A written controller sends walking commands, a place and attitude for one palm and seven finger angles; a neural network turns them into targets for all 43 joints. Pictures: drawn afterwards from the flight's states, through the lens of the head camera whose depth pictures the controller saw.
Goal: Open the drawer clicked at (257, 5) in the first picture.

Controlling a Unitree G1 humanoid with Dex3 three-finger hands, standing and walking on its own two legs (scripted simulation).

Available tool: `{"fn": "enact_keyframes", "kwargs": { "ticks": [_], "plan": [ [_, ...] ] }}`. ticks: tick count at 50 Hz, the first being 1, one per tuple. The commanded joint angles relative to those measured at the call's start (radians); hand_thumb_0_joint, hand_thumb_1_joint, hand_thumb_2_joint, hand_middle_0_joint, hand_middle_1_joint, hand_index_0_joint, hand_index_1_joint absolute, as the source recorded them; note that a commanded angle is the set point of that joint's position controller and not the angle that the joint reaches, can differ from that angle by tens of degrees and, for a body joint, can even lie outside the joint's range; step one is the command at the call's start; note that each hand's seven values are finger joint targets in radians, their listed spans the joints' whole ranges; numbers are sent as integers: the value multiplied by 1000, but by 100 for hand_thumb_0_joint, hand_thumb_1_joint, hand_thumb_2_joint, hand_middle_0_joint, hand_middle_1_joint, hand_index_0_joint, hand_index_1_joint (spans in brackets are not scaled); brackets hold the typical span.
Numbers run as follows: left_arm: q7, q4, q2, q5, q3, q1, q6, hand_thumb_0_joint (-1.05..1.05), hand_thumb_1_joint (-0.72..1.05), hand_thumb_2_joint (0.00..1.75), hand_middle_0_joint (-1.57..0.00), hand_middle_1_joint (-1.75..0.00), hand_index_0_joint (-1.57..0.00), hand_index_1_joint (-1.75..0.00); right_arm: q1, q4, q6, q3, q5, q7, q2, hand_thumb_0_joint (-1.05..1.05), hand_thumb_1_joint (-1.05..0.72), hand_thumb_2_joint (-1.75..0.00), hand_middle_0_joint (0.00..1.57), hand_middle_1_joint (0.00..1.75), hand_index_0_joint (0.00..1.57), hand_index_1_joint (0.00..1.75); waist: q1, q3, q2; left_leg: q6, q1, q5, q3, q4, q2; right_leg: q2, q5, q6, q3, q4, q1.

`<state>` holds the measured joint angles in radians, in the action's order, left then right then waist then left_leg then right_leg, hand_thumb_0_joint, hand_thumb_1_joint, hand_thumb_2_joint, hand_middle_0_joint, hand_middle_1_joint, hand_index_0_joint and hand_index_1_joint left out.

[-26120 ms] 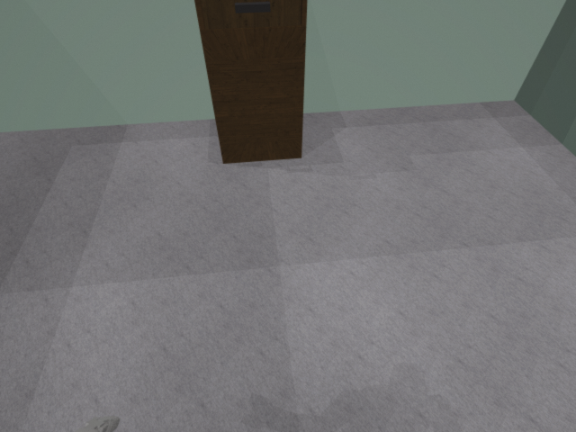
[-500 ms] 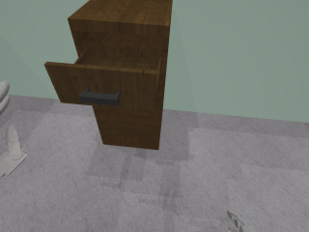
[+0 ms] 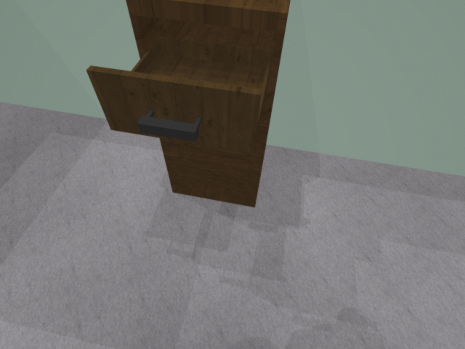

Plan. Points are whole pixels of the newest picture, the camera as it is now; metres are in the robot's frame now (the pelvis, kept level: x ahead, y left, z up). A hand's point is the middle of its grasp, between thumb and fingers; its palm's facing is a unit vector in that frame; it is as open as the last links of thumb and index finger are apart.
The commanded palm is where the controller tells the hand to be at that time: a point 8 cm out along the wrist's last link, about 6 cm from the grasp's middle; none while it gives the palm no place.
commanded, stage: let the arm hang, fingers relaxed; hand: left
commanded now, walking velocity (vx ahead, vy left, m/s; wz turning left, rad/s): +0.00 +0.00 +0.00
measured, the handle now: (171, 122) +0.58 +0.18 +0.03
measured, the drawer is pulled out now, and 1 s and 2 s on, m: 0.29 0.29 0.29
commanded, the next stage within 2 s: look to check the result in 0.70 s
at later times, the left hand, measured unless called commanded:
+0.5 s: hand out of the picture +0.02 +0.17 -0.17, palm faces +0.01 -0.98 -0.21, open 7.3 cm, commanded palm none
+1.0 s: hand out of the picture +0.00 +0.16 -0.17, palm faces +0.01 -0.98 -0.19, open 7.4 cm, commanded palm none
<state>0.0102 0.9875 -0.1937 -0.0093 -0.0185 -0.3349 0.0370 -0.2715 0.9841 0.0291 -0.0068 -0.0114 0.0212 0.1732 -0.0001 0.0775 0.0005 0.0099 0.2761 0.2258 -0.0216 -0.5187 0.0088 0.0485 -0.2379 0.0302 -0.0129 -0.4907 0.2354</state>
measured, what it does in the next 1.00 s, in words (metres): stands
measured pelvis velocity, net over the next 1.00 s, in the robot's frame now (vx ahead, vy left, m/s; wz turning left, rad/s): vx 0.01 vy -0.01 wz -0.02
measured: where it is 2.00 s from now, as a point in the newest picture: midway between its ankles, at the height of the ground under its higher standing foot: outside the picture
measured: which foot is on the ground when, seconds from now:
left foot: down 0.00-1.00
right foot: down 0.00-1.00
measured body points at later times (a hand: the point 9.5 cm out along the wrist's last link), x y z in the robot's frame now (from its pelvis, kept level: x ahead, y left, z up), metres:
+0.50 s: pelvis +0.00 +0.00 +0.01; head +0.01 -0.02 +0.46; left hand +0.02 +0.22 -0.15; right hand -0.01 -0.20 -0.16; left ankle +0.03 +0.11 -0.74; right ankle +0.02 -0.10 -0.74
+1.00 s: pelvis +0.01 -0.01 +0.01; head +0.02 -0.02 +0.46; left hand +0.00 +0.21 -0.15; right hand -0.02 -0.22 -0.16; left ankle +0.03 +0.11 -0.74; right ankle +0.02 -0.10 -0.74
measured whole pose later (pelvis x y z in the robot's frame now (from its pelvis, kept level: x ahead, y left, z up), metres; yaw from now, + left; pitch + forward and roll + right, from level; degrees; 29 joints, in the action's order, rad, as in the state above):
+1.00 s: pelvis +0.01 -0.01 +0.01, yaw -1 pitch -2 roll +0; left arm 0.03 1.13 -0.13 0.00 -0.01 -0.28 0.00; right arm -0.30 1.12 0.01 -0.02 -0.01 0.04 0.13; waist 0.01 0.07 -0.02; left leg 0.00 0.19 0.19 0.00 -0.42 0.00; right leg 0.06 -0.21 0.04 -0.03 -0.42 0.17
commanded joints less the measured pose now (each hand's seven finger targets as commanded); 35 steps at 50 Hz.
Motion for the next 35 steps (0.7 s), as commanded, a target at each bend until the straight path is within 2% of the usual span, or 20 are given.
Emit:
{"fn": "enact_keyframes", "kwargs": {
  "ticks": [1,13,14,21,24,26,30,31,35],
  "plan": [
    [12,4,-99,-1,-14,2,-37,0,90,90,-20,-30,-20,-30,-41,-10,-33,-19,1,15,95,0,-90,-90,20,30,20,30,10,-84,-48,34,-91,-50,-87,142,-90,-107,64,30,-113,145,-22],
    [25,125,-78,0,0,-33,-32,0,90,90,-20,-30,-20,-30,-100,93,-27,-12,2,19,78,0,-90,-90,20,30,20,30,6,19,-14,32,-72,27,-93,211,-96,-105,-23,25,-97,166,7],
    [26,126,-77,-1,-2,-40,-35,0,90,90,-20,-30,-20,-30,-99,96,-27,-14,3,18,71,0,-90,-90,20,30,20,30,2,18,5,33,-77,15,-86,203,-97,-106,-20,26,-97,170,8],
    [29,117,-63,-1,-7,-17,-40,0,90,90,-20,-30,-20,-30,-106,109,-29,-16,-1,16,43,0,-90,-90,20,30,20,30,9,43,2,26,-69,0,-67,188,-84,-108,-24,26,-111,177,25],
    [30,109,-60,-1,-9,-17,-41,0,90,90,-20,-30,-20,-30,-106,110,-30,-20,-1,16,35,0,-90,-90,20,30,20,30,5,47,9,26,-67,7,-67,188,-85,-105,-34,26,-114,177,31],
    [29,107,-56,-1,-11,-12,-40,0,90,90,-20,-30,-20,-30,-108,112,-29,-19,-3,17,32,0,-90,-90,20,30,20,30,7,55,-18,26,-56,24,-66,191,-83,-104,-44,28,-120,180,33],
    [29,102,-56,0,-13,-9,-43,0,90,90,-20,-30,-20,-30,-111,108,-33,-20,-2,18,29,0,-90,-90,20,30,20,30,7,30,5,27,-71,-27,-64,178,-85,-107,4,28,-117,173,12],
    [28,99,-56,0,-14,-5,-43,0,90,90,-20,-30,-20,-30,-112,108,-34,-20,-2,19,30,0,-90,-90,20,30,20,30,9,21,-14,25,-76,-29,-62,179,-85,-107,8,28,-119,173,8],
    [29,103,-58,2,-15,-2,-45,0,90,90,-20,-30,-20,-30,-111,111,-34,-20,-1,20,29,0,-90,-90,20,30,20,30,10,15,-3,23,-90,-51,-58,171,-88,-108,31,30,-118,175,2]
  ]
}}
